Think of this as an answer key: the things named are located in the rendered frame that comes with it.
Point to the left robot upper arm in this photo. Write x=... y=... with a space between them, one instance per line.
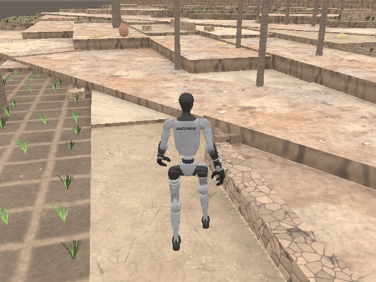
x=168 y=124

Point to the left robot hand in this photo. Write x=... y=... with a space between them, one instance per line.
x=159 y=161

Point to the right robot shin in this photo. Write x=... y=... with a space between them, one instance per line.
x=204 y=199

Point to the robot right forearm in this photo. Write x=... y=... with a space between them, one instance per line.
x=215 y=159

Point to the right robot upper arm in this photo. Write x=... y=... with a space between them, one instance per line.
x=205 y=124

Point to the robot left forearm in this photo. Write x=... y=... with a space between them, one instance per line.
x=160 y=153

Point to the right robot hand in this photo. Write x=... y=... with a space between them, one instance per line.
x=221 y=176

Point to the left robot thigh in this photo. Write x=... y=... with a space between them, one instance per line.
x=174 y=183

